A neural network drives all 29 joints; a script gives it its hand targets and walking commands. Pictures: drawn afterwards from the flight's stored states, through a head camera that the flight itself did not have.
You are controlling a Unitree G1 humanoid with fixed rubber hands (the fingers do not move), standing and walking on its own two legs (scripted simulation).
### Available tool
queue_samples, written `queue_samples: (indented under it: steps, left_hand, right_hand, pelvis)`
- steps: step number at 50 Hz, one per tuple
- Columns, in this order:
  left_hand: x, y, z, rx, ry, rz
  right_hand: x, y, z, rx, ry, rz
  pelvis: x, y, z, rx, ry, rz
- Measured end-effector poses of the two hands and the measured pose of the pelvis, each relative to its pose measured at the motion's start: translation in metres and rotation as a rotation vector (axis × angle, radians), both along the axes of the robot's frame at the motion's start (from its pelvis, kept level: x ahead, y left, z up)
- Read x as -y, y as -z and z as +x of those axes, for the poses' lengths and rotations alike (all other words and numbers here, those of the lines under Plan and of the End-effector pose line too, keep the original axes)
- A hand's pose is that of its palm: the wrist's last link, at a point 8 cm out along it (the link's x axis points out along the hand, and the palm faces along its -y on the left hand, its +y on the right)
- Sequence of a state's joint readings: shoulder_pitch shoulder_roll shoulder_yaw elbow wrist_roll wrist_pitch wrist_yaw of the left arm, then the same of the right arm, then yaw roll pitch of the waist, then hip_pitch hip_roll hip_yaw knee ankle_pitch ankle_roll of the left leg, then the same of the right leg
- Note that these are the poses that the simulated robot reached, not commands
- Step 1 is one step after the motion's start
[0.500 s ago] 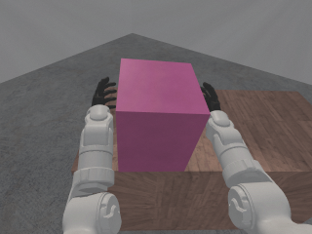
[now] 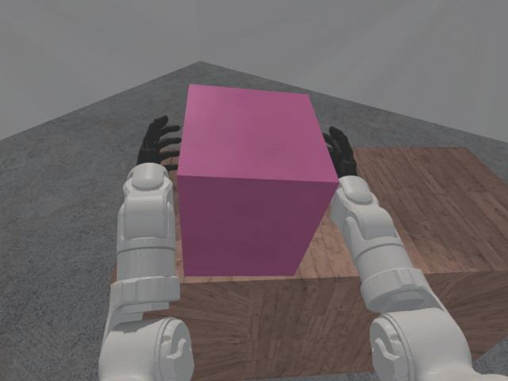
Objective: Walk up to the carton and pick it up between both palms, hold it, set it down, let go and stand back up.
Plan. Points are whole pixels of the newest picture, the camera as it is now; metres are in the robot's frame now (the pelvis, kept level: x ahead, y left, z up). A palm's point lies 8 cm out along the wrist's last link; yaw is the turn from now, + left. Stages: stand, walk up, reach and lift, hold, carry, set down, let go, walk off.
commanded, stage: reach and lift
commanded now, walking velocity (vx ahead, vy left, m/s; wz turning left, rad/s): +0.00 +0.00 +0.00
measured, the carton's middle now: (245, 186) +0.41 +0.00 +0.13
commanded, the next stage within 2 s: hold in 1.08 s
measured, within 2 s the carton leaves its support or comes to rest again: neither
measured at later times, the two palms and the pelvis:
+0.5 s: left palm (153, 160) +0.38 +0.14 +0.22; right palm (346, 170) +0.37 -0.15 +0.19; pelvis +0.00 +0.00 +0.00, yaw +0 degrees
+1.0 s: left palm (140, 157) +0.36 +0.15 +0.24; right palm (345, 160) +0.36 -0.14 +0.22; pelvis +0.00 +0.00 +0.00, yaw +0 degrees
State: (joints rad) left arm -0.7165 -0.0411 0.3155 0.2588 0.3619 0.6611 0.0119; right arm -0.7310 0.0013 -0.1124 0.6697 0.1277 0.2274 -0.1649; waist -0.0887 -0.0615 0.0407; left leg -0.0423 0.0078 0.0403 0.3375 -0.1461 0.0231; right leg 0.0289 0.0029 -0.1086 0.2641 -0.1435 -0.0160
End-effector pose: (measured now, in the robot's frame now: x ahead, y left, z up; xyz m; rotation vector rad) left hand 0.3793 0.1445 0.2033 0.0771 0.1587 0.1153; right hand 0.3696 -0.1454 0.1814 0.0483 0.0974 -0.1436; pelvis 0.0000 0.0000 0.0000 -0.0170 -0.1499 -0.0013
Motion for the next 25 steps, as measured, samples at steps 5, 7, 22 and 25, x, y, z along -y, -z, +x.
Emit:
queue_samples:
  steps: [5, 7, 22, 25]
  left_hand:
    - [0.002, -0.004, 0.002, -0.007, 0.004, 0.006]
    - [0.002, -0.006, 0.002, -0.006, 0.005, 0.01]
    - [0.005, -0.009, 0.001, -0.007, 0.011, 0.003]
    - [0.004, -0.012, 0.002, -0.003, 0.011, 0.0]
  right_hand:
    - [0.001, -0.001, 0.0, -0.006, 0.006, 0.005]
    - [0.002, -0.001, 0.0, -0.005, 0.007, 0.005]
    - [0.005, -0.008, -0.002, 0.006, 0.011, 0.007]
    - [0.004, -0.012, 0.0, 0.011, 0.011, 0.01]
  pelvis:
    - [0.0, 0.0, -0.001, 0.006, 0.004, 0.002]
    - [0.0, 0.0, -0.001, 0.005, 0.004, 0.002]
    - [0.003, 0.0, -0.002, 0.009, 0.001, 0.002]
    - [0.004, 0.0, -0.002, 0.003, -0.001, 0.002]
